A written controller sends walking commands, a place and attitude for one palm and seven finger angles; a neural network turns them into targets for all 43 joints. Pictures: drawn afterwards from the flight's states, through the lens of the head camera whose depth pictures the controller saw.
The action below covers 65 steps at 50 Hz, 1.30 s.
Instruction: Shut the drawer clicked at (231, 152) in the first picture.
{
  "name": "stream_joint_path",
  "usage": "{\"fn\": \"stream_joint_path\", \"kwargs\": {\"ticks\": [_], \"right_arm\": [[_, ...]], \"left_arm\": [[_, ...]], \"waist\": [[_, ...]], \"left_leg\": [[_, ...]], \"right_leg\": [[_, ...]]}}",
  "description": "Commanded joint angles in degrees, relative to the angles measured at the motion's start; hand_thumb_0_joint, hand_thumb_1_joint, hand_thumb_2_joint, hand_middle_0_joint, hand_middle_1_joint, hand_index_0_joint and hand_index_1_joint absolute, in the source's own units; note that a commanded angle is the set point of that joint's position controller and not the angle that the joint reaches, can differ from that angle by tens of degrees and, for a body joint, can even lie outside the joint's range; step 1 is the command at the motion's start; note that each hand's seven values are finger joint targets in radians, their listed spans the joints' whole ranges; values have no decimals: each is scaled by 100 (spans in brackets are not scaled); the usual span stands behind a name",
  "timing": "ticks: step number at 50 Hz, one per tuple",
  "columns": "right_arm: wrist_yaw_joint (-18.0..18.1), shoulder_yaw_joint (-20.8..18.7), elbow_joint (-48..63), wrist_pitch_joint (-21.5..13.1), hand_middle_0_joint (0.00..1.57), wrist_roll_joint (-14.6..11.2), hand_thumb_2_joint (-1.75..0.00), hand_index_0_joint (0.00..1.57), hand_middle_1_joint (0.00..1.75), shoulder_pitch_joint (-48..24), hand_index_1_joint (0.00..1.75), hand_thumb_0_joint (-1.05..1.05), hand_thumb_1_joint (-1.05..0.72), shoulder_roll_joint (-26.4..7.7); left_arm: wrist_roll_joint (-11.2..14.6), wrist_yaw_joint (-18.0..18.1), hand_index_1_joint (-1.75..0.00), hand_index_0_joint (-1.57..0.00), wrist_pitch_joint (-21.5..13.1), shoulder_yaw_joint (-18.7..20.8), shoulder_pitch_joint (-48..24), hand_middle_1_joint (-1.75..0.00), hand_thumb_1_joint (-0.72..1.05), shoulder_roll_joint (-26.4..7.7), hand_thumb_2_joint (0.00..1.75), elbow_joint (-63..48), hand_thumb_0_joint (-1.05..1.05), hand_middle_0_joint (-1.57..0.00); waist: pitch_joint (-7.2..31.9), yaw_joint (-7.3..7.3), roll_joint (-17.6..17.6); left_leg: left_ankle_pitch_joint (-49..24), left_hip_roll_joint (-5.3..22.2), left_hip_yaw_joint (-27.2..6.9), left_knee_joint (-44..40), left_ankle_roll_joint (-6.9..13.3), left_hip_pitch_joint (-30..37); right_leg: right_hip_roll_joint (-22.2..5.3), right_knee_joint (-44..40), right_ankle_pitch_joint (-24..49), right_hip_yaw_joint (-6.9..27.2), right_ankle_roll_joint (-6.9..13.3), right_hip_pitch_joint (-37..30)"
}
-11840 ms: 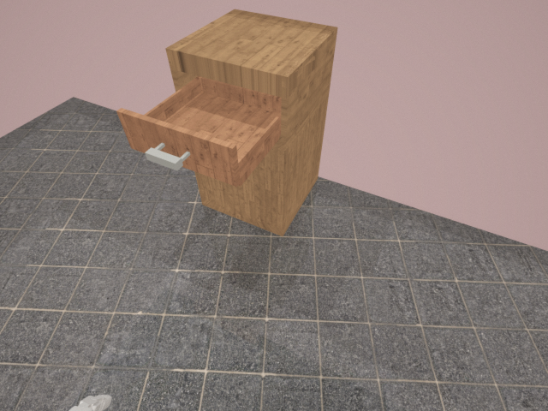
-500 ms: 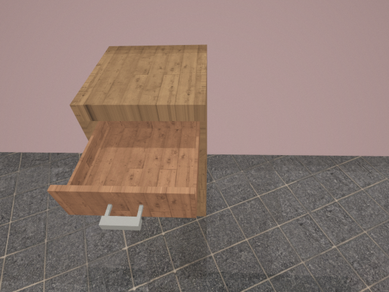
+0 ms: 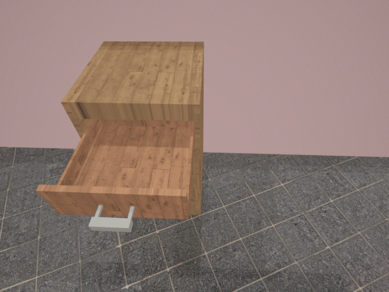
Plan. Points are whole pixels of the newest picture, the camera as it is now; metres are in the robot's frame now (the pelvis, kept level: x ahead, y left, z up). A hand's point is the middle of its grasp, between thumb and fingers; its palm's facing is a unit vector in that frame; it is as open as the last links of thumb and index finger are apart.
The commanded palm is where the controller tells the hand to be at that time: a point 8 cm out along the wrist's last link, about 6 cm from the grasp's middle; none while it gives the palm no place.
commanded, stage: look again from close up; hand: left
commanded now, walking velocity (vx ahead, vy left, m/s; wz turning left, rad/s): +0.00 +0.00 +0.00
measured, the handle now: (113, 216) +0.33 +0.25 -0.14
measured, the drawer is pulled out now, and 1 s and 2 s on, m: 0.29 0.29 0.29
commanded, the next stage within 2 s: raise the hand and make a fist in 0.60 s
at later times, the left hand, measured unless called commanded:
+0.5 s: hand out of the picture -0.02 +0.15 -0.17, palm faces +0.03 -0.98 -0.18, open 7.3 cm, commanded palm none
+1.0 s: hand (124, 262) +0.18 +0.15 +0.00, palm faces +0.02 -1.00 +0.05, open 6.6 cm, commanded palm +0.10 +0.22 -0.07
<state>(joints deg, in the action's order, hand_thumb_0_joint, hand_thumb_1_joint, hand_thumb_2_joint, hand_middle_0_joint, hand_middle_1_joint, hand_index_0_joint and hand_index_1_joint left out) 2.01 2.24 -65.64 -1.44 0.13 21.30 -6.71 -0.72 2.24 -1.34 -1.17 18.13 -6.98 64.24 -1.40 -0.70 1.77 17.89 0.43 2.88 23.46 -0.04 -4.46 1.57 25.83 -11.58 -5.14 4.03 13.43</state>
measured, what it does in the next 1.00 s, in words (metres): stands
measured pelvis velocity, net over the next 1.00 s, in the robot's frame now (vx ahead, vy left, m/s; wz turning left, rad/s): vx -0.03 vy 0.01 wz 0.02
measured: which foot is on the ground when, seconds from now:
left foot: down 0.00-1.00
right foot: down 0.00-1.00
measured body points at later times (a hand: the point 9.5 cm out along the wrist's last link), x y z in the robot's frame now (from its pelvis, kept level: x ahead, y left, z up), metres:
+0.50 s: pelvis +0.00 +0.00 +0.00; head +0.00 -0.01 +0.45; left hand -0.02 +0.21 -0.16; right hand -0.06 -0.20 -0.17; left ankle -0.06 +0.12 -0.74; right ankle +0.03 -0.07 -0.74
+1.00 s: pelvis -0.03 +0.01 -0.04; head -0.02 +0.00 +0.41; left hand +0.17 +0.20 +0.00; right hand +0.16 -0.27 -0.09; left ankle -0.06 +0.12 -0.74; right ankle +0.03 -0.07 -0.74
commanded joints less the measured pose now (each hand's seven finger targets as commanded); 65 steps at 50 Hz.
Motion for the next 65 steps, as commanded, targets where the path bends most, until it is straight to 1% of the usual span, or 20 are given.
{"fn": "stream_joint_path", "kwargs": {"ticks": [1, 34, 35, 36, 37, 38, 39, 40, 41, 42, 44, 45, 47, 49, 51, 55, 59, 62, 63, 65], "right_arm": [[1, -76, -14, -29, 20, 22, -90, 20, 30, 710, 30, 0, -90, -352], [19, -74, -53, -48, 20, 21, -90, 20, 30, 861, 30, 0, -90, -237], [-10, -222, 351, -109, 20, 21, -90, 20, 30, -146, 30, 0, -90, -578], [257, -366, 2599, -1079, 20, -148, -90, 20, 30, -364, 30, 0, -90, -1923], [389, -277, 2331, -1514, 20, -178, -90, 20, 30, -1061, 30, 0, -90, -1328], [364, -365, 2366, -1705, 20, -306, -90, 20, 30, -932, 30, 0, -90, -1172], [369, -288, 2204, -1794, 20, -354, -90, 20, 30, -810, 30, 0, -90, -1187], [380, -313, 2505, -1959, 20, -360, -90, 20, 30, -901, 30, 0, -90, -1360], [374, -375, 2634, -2093, 20, -283, -90, 20, 30, -884, 30, 0, -90, -1550], [354, -425, 2840, -2183, 20, -173, -90, 20, 30, -878, 30, 0, -90, -1559], [183, -561, 3298, -2308, 20, -84, -90, 20, 30, -904, 30, 0, -90, -1454], [81, -603, 3552, -2335, 20, -76, -90, 20, 30, -1047, 30, 0, -90, -1392], [-156, -705, 3897, -2238, 20, -60, -90, 20, 30, -1220, 30, 0, -90, -1414], [-390, -793, 4185, -2031, 20, -15, -90, 20, 30, -1456, 30, 0, -90, -1473], [-420, -819, 4645, -1709, 20, -31, -90, 20, 30, -1763, 30, 0, -90, -1498], [-281, -713, 5232, -1161, 20, -134, -90, 20, 30, -1701, 30, 0, -90, -1368], [-174, -671, 5105, -1160, 20, 0, -90, 20, 30, -1158, 30, 0, -90, -1257], [-186, -531, 4967, -1283, 20, 7, -90, 20, 30, -1138, 30, 0, -90, -1305], [-180, -482, 4918, -1327, 20, 11, -90, 20, 30, -1155, 30, 0, -90, -1352], [-158, -448, 4855, -1404, 20, -47, -90, 20, 30, -1131, 30, 0, -90, -1399]], "left_arm": [[38, 39, -30, -20, -66, 99, 382, -30, 90, -495, 90, -187, 0, -20], [19, 37, -30, -20, -31, 127, 504, -30, 90, -394, 90, -163, 0, -20], [-22, 243, -30, -20, -178, 218, 908, -30, 90, -776, 90, 37, 0, -20], [1270, 65, -32, -22, -1395, 206, -3298, -32, 90, -1585, 90, -8265, 0, -22], [822, 457, -34, -24, -1030, 353, -1509, -34, 90, -1392, 90, -7117, 0, -24], [893, 684, -37, -26, -311, -84, -40, -37, 90, -413, 90, -6247, 0, -26], [944, 571, -39, -28, -156, -513, 165, -39, 90, 260, 90, -5875, 0, -28], [1149, 459, -41, -30, -395, -598, -85, -41, 90, 183, 90, -6237, 0, -30], [1134, 353, -43, -32, -701, -384, -119, -43, 90, -143, 90, -6427, 0, -32], [1102, 212, -45, -34, -968, -378, 7, -45, 90, -115, 90, -6369, 0, -34], [1041, -155, -50, -38, -1566, -188, 543, -50, 90, 20, 90, -6235, 0, -38], [1161, -422, -52, -40, -1904, -161, 1341, -52, 90, 228, 90, -5973, 0, -40], [1407, -1041, -56, -44, -2727, 221, 2015, -56, 90, 125, 90, -5977, 0, -44], [1365, -1627, -60, -48, -3552, 635, 2049, -60, 90, -317, 90, -6095, 0, -48], [1096, -1676, -65, -52, -3401, 637, 2274, -65, 90, -426, 90, -6200, 0, -52], [927, -1277, -73, -60, -2740, 338, 1394, -73, 90, -420, 90, -7419, 0, -60], [897, -907, -82, -68, -3290, 466, 577, -82, 90, -627, 90, -8745, 0, -68], [967, -1166, -88, -74, -3525, 90, 414, -88, 90, -526, 90, -8959, 0, -74], [981, -1307, -91, -76, -3480, -106, 255, -91, 90, -441, 90, -8965, 0, -76], [1034, -1549, -95, -80, -3174, -249, 515, -95, 90, -390, 90, -8516, 0, -80]], "waist": [[-397, -1, -213], [-569, 48, -195], [-558, 389, -581], [2355, -431, 828], [2305, 15, 1531], [1249, -138, 1002], [401, -133, 89], [-108, -253, -753], [22, -309, -1289], [127, -347, -1668], [651, -92, -1490], [617, 125, -1583], [807, 292, -1564], [1007, 345, -705], [1073, 448, -691], [1378, 323, -318], [2311, 117, 260], [2260, -145, 487], [2174, -269, 492], [2040, -300, 178]], "left_leg": [[-576, 449, -381, -451, 190, -731], [-545, 462, -401, -542, 215, -798], [-230, 476, 87, 708, -23, -1436], [-872, -77, -244, -145, 180, -248], [-1045, -82, -107, -71, 219, -436], [-692, -9, -314, -214, 99, -1054], [-330, -25, -343, -100, 176, -1362], [15, -15, -544, 131, 269, -1596], [187, -55, -515, 474, 303, -1754], [266, -114, -485, 878, 319, -2055], [306, -239, -374, 1431, 173, -2549], [373, -234, -356, 1663, 121, -2986], [422, -306, -281, 2177, 27, -3624], [265, -388, -172, 2736, -54, -3953], [333, -449, -29, 2921, 65, -4299], [640, -448, -81, 3120, 138, -4595], [-116, -226, -410, 3569, 135, -4330], [-269, -122, -564, 3789, 124, -4330], [-207, -95, -618, 3835, 153, -4319], [299, -71, -724, 3754, 160, -4567]], "right_leg": [[-856, -605, 606, 1005, 59, -383], [-782, -704, 114, 926, 37, -263], [-1092, -340, 3728, 1124, -533, -635], [-755, -10, 1448, 1203, -322, -1204], [-418, 92, 481, 977, -49, -1119], [-343, 58, 37, 660, -105, -482], [-308, -75, -281, 483, -226, 36], [-356, -166, -885, 529, -342, 529], [-379, -146, -1445, 532, -390, 873], [-430, -19, -1836, 601, -426, 1136], [-468, 558, -2081, 602, -333, 1384], [-464, 845, -2081, 583, -297, 1450], [-440, 1424, -1696, 600, -233, 1495], [-478, 2034, -1029, 718, -93, 1640], [-429, 2337, -867, 707, -69, 1788], [-369, 2541, -1252, 824, -68, 2150], [-210, 3288, -284, 599, -89, 2652], [-199, 3391, -310, 462, -130, 3069], [-183, 3398, -445, 412, -131, 3252], [-185, 3287, -981, 332, -178, 3321]]}}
